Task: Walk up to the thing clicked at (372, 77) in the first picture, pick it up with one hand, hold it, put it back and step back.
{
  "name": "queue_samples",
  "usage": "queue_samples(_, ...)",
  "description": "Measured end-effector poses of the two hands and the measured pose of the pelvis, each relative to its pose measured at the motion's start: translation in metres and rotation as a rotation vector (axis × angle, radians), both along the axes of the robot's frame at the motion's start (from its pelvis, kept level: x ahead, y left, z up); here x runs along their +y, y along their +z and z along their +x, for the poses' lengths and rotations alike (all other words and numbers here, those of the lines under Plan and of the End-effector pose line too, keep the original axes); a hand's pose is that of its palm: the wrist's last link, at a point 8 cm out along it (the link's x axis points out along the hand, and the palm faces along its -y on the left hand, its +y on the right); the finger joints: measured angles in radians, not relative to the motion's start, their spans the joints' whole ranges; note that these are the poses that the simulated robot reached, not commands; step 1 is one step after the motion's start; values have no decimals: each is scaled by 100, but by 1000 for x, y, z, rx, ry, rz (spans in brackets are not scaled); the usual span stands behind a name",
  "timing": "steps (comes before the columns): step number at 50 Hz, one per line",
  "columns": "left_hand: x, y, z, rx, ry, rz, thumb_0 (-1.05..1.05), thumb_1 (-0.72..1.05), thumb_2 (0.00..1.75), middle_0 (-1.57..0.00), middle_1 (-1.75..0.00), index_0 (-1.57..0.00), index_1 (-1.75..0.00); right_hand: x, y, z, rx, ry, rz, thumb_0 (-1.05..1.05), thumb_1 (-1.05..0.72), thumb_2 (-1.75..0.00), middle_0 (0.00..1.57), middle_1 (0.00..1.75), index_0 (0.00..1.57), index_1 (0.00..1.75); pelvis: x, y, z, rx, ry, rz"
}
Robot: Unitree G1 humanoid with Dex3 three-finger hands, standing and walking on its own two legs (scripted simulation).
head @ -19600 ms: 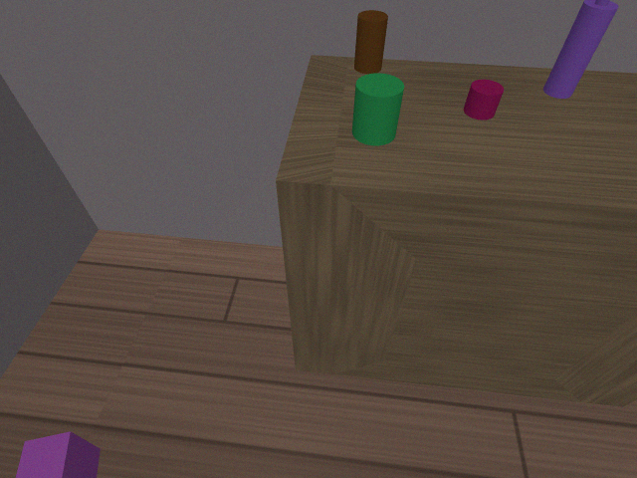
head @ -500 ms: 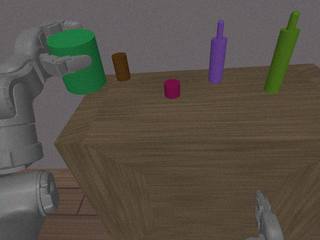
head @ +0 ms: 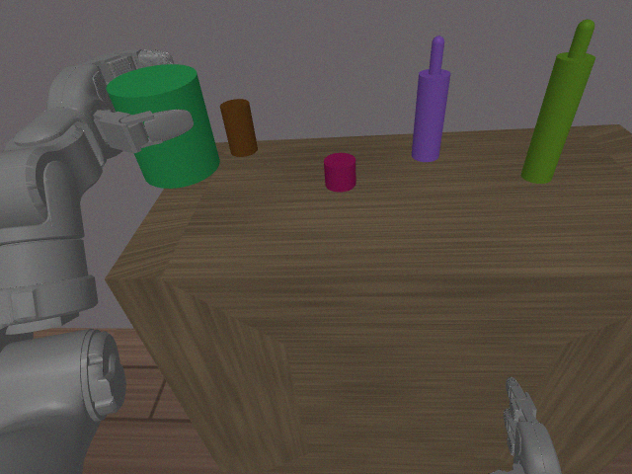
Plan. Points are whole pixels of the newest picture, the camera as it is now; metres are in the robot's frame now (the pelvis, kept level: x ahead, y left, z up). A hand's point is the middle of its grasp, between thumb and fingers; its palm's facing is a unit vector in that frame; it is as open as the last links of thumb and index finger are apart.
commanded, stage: crouch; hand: left
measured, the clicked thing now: (168, 126) +0.37 +0.16 +0.32
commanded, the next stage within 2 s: lower in 1.64 s
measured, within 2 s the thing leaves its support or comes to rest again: neither
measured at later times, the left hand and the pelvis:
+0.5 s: hand (184, 144) +0.45 +0.18 +0.26, palm faces +0.14 -0.99 +0.01, open 11.6 cm; pelvis +0.00 +0.00 +0.00, yaw -1 degrees
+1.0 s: hand (188, 148) +0.49 +0.20 +0.24, palm faces +0.17 -0.99 +0.01, open 11.6 cm; pelvis +0.03 +0.01 +0.01, yaw -2 degrees
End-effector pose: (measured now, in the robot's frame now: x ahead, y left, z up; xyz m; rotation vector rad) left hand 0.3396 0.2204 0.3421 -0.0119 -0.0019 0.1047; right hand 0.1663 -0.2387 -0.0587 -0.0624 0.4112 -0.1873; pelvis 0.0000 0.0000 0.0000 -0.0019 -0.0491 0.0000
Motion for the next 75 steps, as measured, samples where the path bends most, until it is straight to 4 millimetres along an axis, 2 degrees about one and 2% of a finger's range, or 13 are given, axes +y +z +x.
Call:
queue_samples(12, 5, -63, 49, 110, 36, -10, -1, -61, 103, -62, -104, -65, -106, -11, 2, -25, 31, -43, -59, -1, 57, -5, 5, 5, 5, 5, -1, -1, -7, 33, -10, 0)
queue_samples(17, 8, -79, 66, 92, 36, -5, -1, -61, 103, -62, -104, -65, -106, -18, -2, -34, 59, -77, -83, -1, 57, -5, 5, 5, 5, 5, 0, -2, -6, 51, -19, -3)
queue_samples(30, 20, -83, 94, 38, 44, 5, -1, -61, 103, -62, -104, -65, -106, -10, 7, -12, 30, -67, -94, -1, 56, -5, 5, 5, 5, 5, 3, 1, 10, 84, -26, -8)
queue_samples(42, 25, -99, 112, 43, 45, 8, -1, -61, 103, -62, -104, -65, -106, -4, 4, -9, 79, -53, -83, -1, 56, -5, 6, 5, 5, 5, 7, 4, 22, 99, -32, -9)
queue_samples(57, 28, -105, 122, 30, 83, -3, -1, -61, 103, -61, -105, -65, -106, -8, 4, 1, 115, -56, -84, -1, 55, -5, 6, 5, 5, 5, 3, 6, 29, 107, -28, -12)
queue_samples(64, 29, -115, 129, 65, 81, 11, -1, -61, 103, -61, -105, -65, -107, -9, -1, -1, 153, -51, -78, -1, 56, -5, 6, 5, 5, 5, 2, 7, 27, 123, -25, -11)
queue_samples(75, 27, -125, 144, 47, 79, -11, -1, -61, 103, -61, -105, -64, -107, -22, 2, -7, 192, -99, -108, -1, 55, -5, 6, 5, 5, 5, 1, 6, 26, 148, -30, -12)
